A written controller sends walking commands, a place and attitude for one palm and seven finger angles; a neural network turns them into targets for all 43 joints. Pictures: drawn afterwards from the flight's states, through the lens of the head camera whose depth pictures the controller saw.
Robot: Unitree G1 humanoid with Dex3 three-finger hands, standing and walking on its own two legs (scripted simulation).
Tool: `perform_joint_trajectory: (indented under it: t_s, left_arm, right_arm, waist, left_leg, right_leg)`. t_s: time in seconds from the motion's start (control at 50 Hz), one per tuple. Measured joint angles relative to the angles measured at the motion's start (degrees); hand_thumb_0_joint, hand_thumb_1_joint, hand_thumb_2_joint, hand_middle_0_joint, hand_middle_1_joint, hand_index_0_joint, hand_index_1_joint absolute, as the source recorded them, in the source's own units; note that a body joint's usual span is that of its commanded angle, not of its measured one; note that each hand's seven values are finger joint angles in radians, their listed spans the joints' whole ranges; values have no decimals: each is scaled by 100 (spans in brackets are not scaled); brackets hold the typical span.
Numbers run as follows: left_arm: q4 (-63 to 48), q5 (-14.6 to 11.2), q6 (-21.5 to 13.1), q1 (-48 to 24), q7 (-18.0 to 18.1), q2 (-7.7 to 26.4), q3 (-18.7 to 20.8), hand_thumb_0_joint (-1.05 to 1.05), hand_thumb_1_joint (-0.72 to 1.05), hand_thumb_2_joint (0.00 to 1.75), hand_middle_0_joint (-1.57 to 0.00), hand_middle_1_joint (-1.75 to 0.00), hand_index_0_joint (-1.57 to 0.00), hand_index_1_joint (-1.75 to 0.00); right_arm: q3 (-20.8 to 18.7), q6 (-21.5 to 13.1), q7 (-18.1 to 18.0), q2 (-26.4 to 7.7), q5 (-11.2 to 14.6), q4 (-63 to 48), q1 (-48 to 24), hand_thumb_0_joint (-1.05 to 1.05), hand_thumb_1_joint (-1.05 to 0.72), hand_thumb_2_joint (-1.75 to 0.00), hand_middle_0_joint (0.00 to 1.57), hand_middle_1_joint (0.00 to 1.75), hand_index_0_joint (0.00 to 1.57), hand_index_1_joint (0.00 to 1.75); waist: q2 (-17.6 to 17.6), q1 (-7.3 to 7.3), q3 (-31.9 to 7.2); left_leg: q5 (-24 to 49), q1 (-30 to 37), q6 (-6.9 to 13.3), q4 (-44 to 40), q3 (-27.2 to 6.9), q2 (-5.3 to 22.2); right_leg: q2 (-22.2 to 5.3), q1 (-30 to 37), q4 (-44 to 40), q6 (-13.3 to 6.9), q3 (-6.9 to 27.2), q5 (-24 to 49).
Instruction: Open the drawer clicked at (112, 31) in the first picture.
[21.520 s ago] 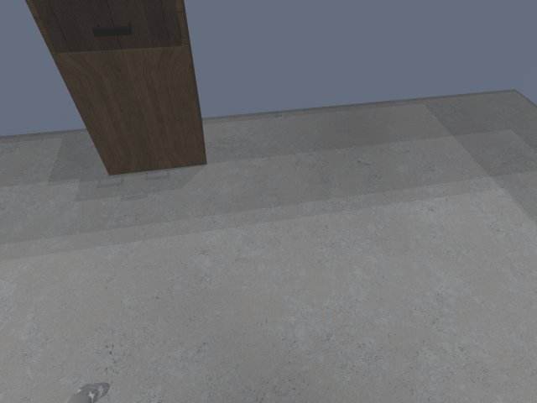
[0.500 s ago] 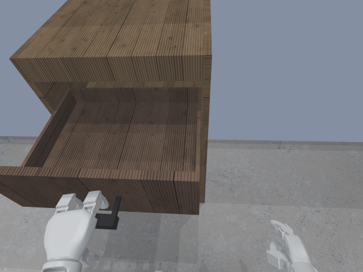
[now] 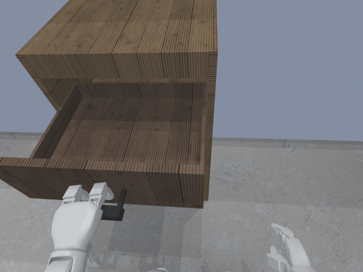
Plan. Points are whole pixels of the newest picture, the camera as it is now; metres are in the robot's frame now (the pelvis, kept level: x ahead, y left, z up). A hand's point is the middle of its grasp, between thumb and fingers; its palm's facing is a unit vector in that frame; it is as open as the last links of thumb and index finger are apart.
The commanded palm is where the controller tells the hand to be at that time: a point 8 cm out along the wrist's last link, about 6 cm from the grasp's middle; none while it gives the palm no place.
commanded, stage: lift the hand off the handle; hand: left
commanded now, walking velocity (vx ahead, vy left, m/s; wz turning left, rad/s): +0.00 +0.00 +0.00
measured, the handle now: (95, 201) +0.25 +0.22 +0.02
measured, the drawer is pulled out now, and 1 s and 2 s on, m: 0.28 0.28 0.28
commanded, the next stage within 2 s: draw the hand back to the body in 1.22 s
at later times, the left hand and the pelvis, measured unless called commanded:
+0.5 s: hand (74, 213) +0.21 +0.23 +0.07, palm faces +0.04 -0.14 -0.99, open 13.7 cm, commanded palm +0.18 +0.23 +0.13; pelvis +0.02 +0.01 +0.02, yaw -1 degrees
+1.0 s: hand (51, 199) +0.21 +0.23 +0.14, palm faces +0.11 -0.15 -0.98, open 13.8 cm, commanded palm +0.18 +0.23 +0.20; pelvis +0.03 +0.03 +0.04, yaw -1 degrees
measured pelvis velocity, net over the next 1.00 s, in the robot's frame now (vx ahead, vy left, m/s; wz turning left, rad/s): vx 0.03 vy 0.03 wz -0.02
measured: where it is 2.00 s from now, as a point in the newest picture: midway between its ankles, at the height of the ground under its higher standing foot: outside the picture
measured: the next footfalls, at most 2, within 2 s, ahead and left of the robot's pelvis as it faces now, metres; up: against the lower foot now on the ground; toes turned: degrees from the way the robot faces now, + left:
none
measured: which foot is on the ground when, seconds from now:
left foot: down 0.00-1.00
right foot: down 0.00-1.00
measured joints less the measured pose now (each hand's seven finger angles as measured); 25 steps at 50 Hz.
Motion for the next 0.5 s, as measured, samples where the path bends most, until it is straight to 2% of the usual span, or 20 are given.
perform_joint_trajectory:
  t_s: [0.08, 0.18, 0.36, 0.5]
  left_arm:
    - [-224, -155, 149, 159, -178, 18, -16, 0, -49, 30, -32, -121, -37, -124]
    - [-645, -284, 158, 435, -303, 123, 48, 0, -49, 30, -32, -120, -38, -123]
    - [-1102, -487, 264, 637, -625, 243, 193, 0, -49, 30, -32, -120, -36, -121]
    - [-1546, -552, 174, 772, -944, 308, 146, 0, -49, 30, -32, -120, -35, -121]
  right_arm:
    - [23, 8, -3, 43, 38, -45, 52, 1, -91, -90, 20, 30, 20, 30]
    - [53, -10, -9, 24, 57, -98, 104, 1, -91, -90, 20, 30, 20, 30]
    - [46, -27, 40, -78, 117, -164, 42, 1, -91, -90, 20, 30, 20, 30]
    - [60, -57, 91, -86, 99, -234, 3, 1, -91, -90, 20, 30, 20, 30]
  waist:
    - [37, -56, -29]
    - [62, -67, -32]
    - [67, 19, 58]
    - [112, 115, 103]
  left_leg:
    - [23, 191, 7, -147, 45, 13]
    - [67, 498, 19, -377, 94, 17]
    - [178, 955, 42, -750, 104, 6]
    - [222, 1261, 77, -976, 111, -14]
  right_leg:
    - [23, 168, -139, 11, 48, 39]
    - [42, 453, -357, 34, 100, 95]
    - [52, 922, -758, 71, 117, 224]
    - [46, 1245, -1019, 111, 129, 289]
